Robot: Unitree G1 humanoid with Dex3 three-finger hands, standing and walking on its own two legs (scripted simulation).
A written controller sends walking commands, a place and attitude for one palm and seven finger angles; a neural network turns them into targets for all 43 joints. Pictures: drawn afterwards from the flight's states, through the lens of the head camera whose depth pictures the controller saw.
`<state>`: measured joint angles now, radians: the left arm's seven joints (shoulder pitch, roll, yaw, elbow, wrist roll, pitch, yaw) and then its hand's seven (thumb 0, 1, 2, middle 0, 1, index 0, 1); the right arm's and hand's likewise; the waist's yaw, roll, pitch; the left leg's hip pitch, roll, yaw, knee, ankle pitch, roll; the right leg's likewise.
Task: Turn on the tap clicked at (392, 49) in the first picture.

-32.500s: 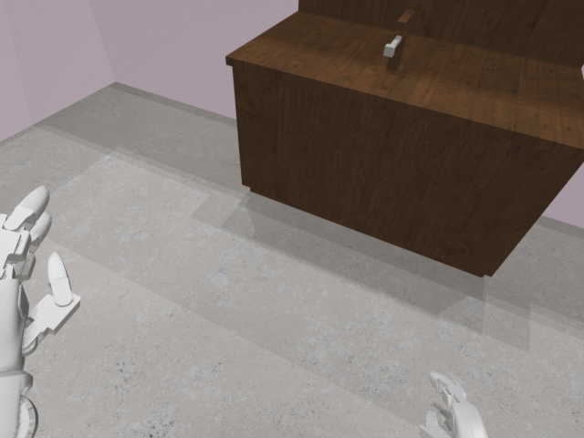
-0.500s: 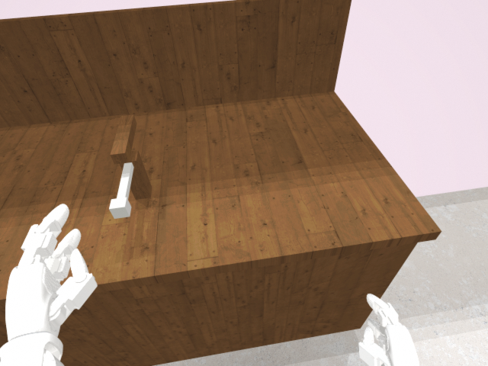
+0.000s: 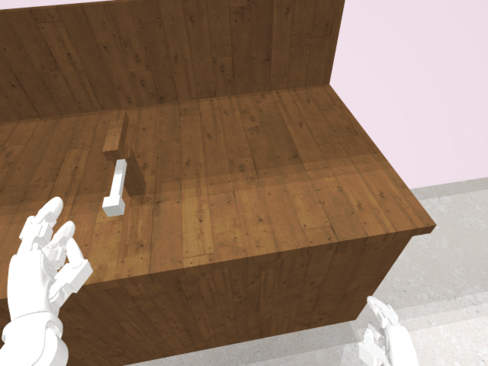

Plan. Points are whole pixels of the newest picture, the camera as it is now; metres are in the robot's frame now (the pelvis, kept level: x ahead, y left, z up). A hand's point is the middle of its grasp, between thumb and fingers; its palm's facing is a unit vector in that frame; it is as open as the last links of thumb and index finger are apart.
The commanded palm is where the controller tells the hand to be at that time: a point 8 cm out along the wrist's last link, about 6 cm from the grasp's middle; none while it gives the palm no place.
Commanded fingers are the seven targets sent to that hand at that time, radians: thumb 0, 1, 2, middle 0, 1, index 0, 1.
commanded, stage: reach beside the lever's end, fingers flat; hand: left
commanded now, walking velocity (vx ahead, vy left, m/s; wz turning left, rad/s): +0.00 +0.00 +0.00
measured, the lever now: (114, 205) +0.35 +0.28 +0.07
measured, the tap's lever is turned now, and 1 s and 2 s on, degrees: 0 0 0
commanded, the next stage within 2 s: push the lever round in 1.86 s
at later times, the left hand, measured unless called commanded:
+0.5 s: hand (83, 247) +0.25 +0.27 +0.10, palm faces +0.49 -0.87 -0.10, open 7.5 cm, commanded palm +0.20 +0.32 +0.10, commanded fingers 0.00 0.90 0.90 -0.18 -0.23 -0.18 -0.23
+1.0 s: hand (86, 232) +0.28 +0.29 +0.09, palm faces +0.49 -0.87 -0.08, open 7.7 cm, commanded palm +0.24 +0.34 +0.08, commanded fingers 0.00 0.90 0.90 -0.16 -0.17 -0.16 -0.17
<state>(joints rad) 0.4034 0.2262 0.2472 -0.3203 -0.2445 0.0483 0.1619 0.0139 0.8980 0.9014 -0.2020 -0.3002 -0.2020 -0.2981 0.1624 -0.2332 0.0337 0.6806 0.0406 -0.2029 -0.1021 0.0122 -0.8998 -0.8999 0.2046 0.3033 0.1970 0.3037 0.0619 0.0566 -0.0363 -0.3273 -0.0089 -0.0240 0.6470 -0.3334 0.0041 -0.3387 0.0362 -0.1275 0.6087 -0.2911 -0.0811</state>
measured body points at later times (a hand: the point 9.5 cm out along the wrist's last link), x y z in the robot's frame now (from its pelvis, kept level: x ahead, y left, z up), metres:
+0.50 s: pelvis +0.00 +0.01 +0.00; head +0.01 +0.00 +0.45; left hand +0.21 +0.32 +0.11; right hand +0.19 -0.22 -0.09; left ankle +0.00 +0.12 -0.72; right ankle +0.02 -0.06 -0.72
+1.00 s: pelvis -0.01 +0.02 +0.00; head +0.02 +0.00 +0.45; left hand +0.25 +0.34 +0.09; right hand +0.17 -0.23 -0.10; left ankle +0.00 +0.12 -0.72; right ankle +0.02 -0.06 -0.72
